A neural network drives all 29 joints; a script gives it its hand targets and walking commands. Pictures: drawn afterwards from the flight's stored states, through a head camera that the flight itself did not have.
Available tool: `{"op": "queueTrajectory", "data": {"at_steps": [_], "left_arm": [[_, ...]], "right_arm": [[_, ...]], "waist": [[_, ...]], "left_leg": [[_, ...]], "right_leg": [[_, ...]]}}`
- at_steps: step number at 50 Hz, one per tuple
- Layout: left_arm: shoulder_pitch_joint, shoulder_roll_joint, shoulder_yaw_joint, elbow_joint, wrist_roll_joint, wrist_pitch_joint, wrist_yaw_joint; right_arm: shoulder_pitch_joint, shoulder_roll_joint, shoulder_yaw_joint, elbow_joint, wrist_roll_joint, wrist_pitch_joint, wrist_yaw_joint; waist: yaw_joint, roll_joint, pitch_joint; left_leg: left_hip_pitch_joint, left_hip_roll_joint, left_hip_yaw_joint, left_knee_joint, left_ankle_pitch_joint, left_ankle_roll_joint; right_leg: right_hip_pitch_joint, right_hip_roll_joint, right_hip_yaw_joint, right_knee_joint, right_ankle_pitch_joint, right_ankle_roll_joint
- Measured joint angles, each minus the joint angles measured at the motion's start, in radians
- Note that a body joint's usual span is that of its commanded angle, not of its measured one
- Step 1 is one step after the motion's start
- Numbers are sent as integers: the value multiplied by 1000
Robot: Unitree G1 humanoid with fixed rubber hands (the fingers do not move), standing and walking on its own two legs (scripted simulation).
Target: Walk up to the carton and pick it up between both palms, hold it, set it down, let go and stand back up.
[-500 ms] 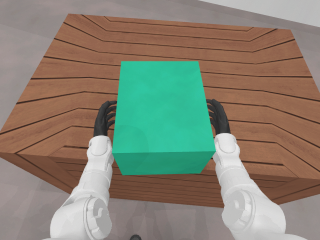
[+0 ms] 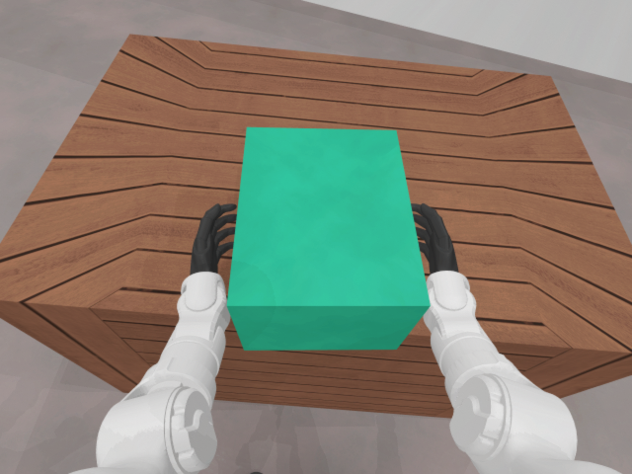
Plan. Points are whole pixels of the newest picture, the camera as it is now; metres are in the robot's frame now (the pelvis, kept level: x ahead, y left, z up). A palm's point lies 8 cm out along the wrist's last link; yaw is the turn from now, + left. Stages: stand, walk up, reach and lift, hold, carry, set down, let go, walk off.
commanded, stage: reach and lift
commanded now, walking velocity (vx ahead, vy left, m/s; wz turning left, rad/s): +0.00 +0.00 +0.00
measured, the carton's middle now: (321, 238) +0.44 +0.04 -0.01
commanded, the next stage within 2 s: none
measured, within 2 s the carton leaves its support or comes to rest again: leaves its support in 0.02 s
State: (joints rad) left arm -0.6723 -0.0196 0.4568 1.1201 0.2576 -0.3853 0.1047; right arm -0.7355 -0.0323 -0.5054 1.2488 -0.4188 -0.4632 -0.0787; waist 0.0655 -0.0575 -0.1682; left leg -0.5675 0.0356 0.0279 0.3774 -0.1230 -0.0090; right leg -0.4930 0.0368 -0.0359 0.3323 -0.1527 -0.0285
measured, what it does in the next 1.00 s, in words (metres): stands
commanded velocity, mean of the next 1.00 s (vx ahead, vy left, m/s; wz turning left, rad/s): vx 0.00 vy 0.00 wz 0.00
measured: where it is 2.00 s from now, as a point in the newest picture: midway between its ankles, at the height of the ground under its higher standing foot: outside the picture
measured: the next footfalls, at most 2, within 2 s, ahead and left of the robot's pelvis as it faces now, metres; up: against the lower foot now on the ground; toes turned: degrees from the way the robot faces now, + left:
none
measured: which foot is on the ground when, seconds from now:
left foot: down 0.00-1.00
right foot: down 0.00-1.00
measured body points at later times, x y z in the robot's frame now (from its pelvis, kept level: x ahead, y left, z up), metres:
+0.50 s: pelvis +0.00 +0.00 +0.00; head +0.03 +0.01 +0.45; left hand +0.40 +0.19 +0.04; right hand +0.43 -0.13 +0.06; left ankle +0.02 +0.12 -0.74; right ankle -0.02 -0.10 -0.74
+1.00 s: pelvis -0.01 +0.00 +0.01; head -0.03 +0.02 +0.46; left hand +0.38 +0.19 +0.10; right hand +0.40 -0.13 +0.11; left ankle +0.01 +0.12 -0.74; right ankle -0.02 -0.10 -0.74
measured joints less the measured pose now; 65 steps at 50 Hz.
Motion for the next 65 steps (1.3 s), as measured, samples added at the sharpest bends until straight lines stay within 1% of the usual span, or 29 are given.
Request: {"op": "queueTrajectory", "data": {"at_steps": [8, 16, 20, 23, 28, 33, 36, 41, 43, 46, 51, 54, 60, 65], "left_arm": [[-31, 17, -37, 56, -59, 23, 15], [-80, 51, -99, 137, -170, 31, 23], [-95, 72, -146, 171, -228, 20, 24], [-96, 83, -179, 166, -258, 23, 24], [-84, 87, -200, 131, -263, 57, 23], [-55, 74, -206, 61, -256, 126, 25], [-33, 67, -201, 2, -237, 185, 26], [9, 56, -227, -128, -229, 295, 37], [26, 50, -227, -187, -211, 340, 41], [34, 39, -212, -247, -189, 406, 37], [33, 36, -201, -340, -148, 517, 24], [38, 27, -185, -402, -113, 568, 8], [64, 4, -156, -500, -47, 640, -33], [118, -6, -165, -612, -23, 708, -49]], "right_arm": [[-27, -22, 32, 43, 43, 32, -1], [-66, -42, 126, 62, 128, 86, -14], [-67, -41, 180, 42, 171, 111, -26], [-64, -39, 224, 17, 213, 130, -34], [-42, -37, 269, -20, 273, 157, -40], [-5, -48, 346, -76, 356, 211, -44], [12, -49, 373, -113, 392, 255, -46], [41, -59, 416, -189, 455, 328, -45], [49, -62, 428, -221, 472, 356, -44], [54, -62, 425, -264, 476, 407, -42], [50, -50, 397, -311, 466, 478, -36], [57, -42, 388, -343, 466, 500, -36], [92, -26, 381, -405, 459, 534, -37], [128, -15, 403, -454, 476, 561, -40]], "waist": [[8, 0, -37], [12, 21, -55], [3, 31, -79], [-10, 40, -71], [-32, 45, -51], [-41, 42, -22], [-46, 35, 5], [-44, 30, 17], [-44, 32, 25], [-44, 30, 33], [-55, 25, 50], [-62, 20, 70], [-72, 6, 106], [-96, -3, 144]], "left_leg": [[-30, 1, 9, 9, 7, 1], [-40, 2, 7, 37, -6, 2], [-43, 0, 0, 56, -19, 2], [-17, -2, -7, 64, -29, 1], [54, -6, -16, 56, -38, -1], [133, -6, -12, 36, -40, 2], [180, -8, -9, 18, -35, 3], [210, -5, -3, 8, -29, 3], [223, -4, -3, 8, -29, 4], [246, -6, -4, 1, -25, 6], [290, -15, -12, -23, -11, 8], [326, -18, -16, -35, -7, 7], [398, -22, -17, -53, -4, 9], [435, -24, -22, -54, -5, 8]], "right_leg": [[-44, 0, 8, 31, -2, -1], [-56, -1, 6, 66, -19, 0], [-54, -2, -2, 80, -32, 1], [-21, -4, -8, 80, -40, 2], [60, -7, -16, 57, -45, 4], [145, -6, -12, 21, -37, 7], [190, -8, -9, 5, -32, 8], [222, -5, -3, -14, -20, 6], [238, -4, -3, -19, -17, 6], [259, -5, -4, -23, -15, 8], [301, -12, -12, -33, -13, 8], [338, -15, -16, -43, -10, 10], [410, -18, -17, -59, -11, 11], [449, -20, -22, -61, -12, 12]]}}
